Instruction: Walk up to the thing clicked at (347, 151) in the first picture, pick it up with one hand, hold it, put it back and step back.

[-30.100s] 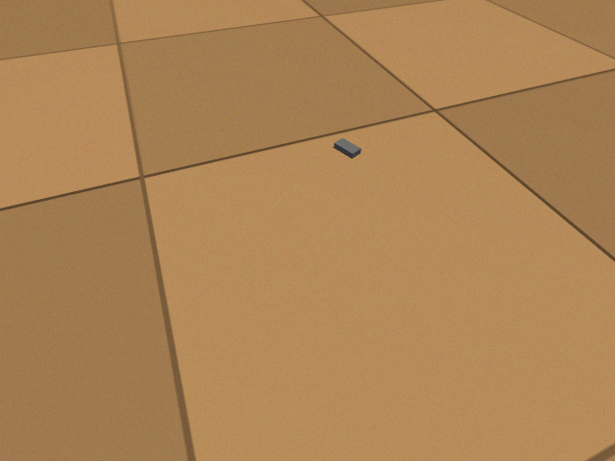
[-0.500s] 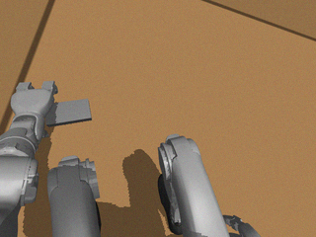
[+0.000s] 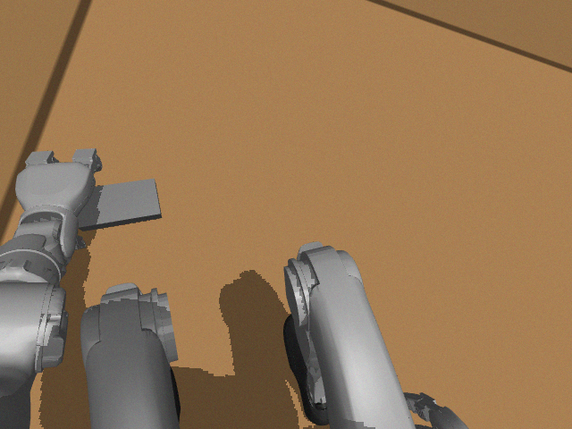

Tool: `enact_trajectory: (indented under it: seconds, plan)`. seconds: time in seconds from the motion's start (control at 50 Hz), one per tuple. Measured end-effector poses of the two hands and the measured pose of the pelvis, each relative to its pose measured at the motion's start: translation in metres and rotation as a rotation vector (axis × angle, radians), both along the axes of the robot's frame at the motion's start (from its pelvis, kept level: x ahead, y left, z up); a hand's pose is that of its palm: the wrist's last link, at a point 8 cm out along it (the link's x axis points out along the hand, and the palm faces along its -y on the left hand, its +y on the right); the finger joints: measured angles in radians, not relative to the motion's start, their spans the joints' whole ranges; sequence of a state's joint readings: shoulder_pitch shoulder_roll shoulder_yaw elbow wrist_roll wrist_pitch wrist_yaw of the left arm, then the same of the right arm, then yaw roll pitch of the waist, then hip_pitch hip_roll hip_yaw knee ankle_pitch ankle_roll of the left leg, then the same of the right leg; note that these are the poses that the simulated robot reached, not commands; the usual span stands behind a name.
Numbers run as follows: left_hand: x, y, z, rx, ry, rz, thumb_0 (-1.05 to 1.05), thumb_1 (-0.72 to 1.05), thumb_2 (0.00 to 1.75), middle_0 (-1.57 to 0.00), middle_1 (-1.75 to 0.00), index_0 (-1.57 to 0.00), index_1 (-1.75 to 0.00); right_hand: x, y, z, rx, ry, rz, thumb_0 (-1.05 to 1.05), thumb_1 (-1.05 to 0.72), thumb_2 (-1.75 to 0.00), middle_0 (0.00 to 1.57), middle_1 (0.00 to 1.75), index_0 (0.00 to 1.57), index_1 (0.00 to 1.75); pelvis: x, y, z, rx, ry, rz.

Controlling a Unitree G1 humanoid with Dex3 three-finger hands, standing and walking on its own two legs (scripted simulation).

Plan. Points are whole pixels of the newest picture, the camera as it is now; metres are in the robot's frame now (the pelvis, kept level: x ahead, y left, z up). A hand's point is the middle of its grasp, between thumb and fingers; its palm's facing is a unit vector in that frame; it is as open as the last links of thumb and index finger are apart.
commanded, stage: approach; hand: left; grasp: from above
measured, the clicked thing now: (119, 204) +0.49 +0.18 -0.31
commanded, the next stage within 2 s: rest palm in 0.34 s
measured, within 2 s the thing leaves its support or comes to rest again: neither
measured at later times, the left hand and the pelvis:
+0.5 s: hand (124, 169) +0.51 +0.15 -0.18, palm faces -0.37 +0.00 -0.93, open 12.3 cm; pelvis +0.01 +0.00 +0.00, yaw -2 degrees
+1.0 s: hand (121, 205) +0.47 +0.17 -0.24, palm faces -0.40 +0.00 -0.92, open 12.9 cm; pelvis +0.01 +0.00 -0.01, yaw -3 degrees
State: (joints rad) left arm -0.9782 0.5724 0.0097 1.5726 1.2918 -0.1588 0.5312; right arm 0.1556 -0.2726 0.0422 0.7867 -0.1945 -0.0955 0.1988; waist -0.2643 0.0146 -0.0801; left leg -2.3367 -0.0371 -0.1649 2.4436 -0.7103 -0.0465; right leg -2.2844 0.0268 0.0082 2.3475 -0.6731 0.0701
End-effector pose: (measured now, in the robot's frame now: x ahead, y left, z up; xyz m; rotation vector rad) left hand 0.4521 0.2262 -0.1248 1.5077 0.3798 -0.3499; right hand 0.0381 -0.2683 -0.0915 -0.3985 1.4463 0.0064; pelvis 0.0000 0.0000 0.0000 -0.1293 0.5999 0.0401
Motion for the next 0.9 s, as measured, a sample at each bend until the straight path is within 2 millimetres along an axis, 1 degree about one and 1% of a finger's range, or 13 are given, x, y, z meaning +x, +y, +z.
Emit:
enact_trajectory:
  seconds: [0.1,0.18,0.26,0.36,0.42,0.46,0.52,0.58,0.66,0.72,0.76,0.82,0.9]
  plan:
    - [0.000,-0.001,-0.004,0.000,0.022,0.011,0.00,-0.30,0.86,-0.27,-0.84,-0.28,-0.84,0.000,0.001,0.000,0.004,0.001,0.006,0.00,-0.91,-0.90,0.20,0.30,0.21,0.30,0.000,0.000,0.000,0.001,-0.002,-0.001]
    - [0.005,-0.010,-0.007,-0.007,0.031,-0.012,-0.01,-0.27,0.87,-0.28,-0.88,-0.29,-0.88,-0.002,0.001,0.000,0.001,0.009,0.018,0.00,-0.91,-0.90,0.20,0.30,0.21,0.30,-0.001,-0.001,-0.002,0.002,-0.004,-0.001]
    - [0.021,-0.031,-0.007,-0.026,0.003,-0.070,-0.01,-0.26,0.87,-0.27,-0.92,-0.29,-0.91,-0.007,0.000,0.003,-0.010,0.022,0.021,0.00,-0.91,-0.90,0.20,0.30,0.21,0.30,-0.001,-0.002,-0.003,-0.003,-0.002,-0.004]
    - [0.046,-0.062,-0.001,-0.048,-0.071,-0.115,-0.01,-0.27,0.89,-0.24,-0.98,-0.28,-0.95,-0.016,0.000,0.008,-0.018,0.034,0.000,0.00,-0.91,-0.90,0.20,0.30,0.21,0.30,0.002,-0.002,-0.004,-0.011,0.010,-0.011]
    - [0.056,-0.073,0.003,-0.033,-0.099,-0.106,0.00,-0.28,0.92,-0.23,-1.01,-0.26,-0.98,-0.023,0.002,0.011,-0.006,0.041,-0.025,0.00,-0.91,-0.90,0.20,0.30,0.20,0.30,0.004,-0.001,-0.003,-0.013,0.024,-0.017]
    - [0.059,-0.076,0.004,-0.016,-0.103,-0.086,0.00,-0.29,0.93,-0.22,-1.02,-0.25,-0.99,-0.027,0.004,0.010,0.013,0.049,-0.039,0.00,-0.91,-0.90,0.20,0.30,0.20,0.30,0.006,-0.001,-0.002,-0.011,0.032,-0.021]
    - [0.055,-0.073,0.001,0.018,-0.069,-0.049,0.00,-0.29,0.95,-0.21,-1.03,-0.24,-1.00,-0.030,0.008,0.008,0.048,0.058,-0.055,0.00,-0.91,-0.90,0.20,0.30,0.20,0.30,0.006,-0.001,0.001,-0.005,0.036,-0.025]
    - [0.043,-0.062,-0.007,0.038,-0.006,0.006,0.00,-0.30,0.96,-0.21,-1.01,-0.23,-0.99,-0.031,0.011,0.004,0.078,0.065,-0.059,0.00,-0.91,-0.90,0.20,0.30,0.20,0.30,0.005,-0.002,0.002,0.002,0.033,-0.026]
    - [0.024,-0.043,-0.025,0.016,0.093,0.078,0.00,-0.34,0.97,-0.18,-1.00,-0.20,-0.99,-0.031,0.011,-0.001,0.087,0.077,-0.035,0.00,-0.91,-0.90,0.20,0.30,0.21,0.30,0.002,-0.004,0.000,0.007,0.011,-0.022]
    - [0.012,-0.033,-0.041,-0.007,0.144,0.070,0.00,-0.38,0.97,-0.16,-1.00,-0.18,-0.99,-0.031,0.006,0.000,0.066,0.087,-0.003,0.00,-0.91,-0.90,0.20,0.30,0.21,0.30,-0.001,-0.006,-0.005,0.006,-0.008,-0.018]
    - [0.008,-0.033,-0.051,-0.030,0.159,0.029,0.00,-0.39,0.97,-0.16,-1.00,-0.17,-0.99,-0.031,0.002,0.001,0.046,0.096,0.024,0.00,-0.91,-0.90,0.20,0.30,0.21,0.30,-0.002,-0.007,-0.008,0.001,-0.021,-0.016]
    - [0.007,-0.041,-0.061,-0.067,0.139,-0.066,-0.01,-0.41,0.96,-0.15,-1.01,-0.17,-1.00,-0.028,-0.004,0.004,0.012,0.107,0.060,0.00,-0.91,-0.90,0.20,0.30,0.20,0.30,-0.002,-0.007,-0.012,-0.010,-0.041,-0.017]
    - [0.012,-0.052,-0.063,-0.106,0.032,-0.150,-0.01,-0.39,0.97,-0.16,-1.03,-0.18,-1.01,-0.020,-0.008,0.009,-0.021,0.102,0.091,0.00,-0.91,-0.90,0.20,0.30,0.20,0.30,0.002,-0.005,-0.015,-0.023,-0.044,-0.020]
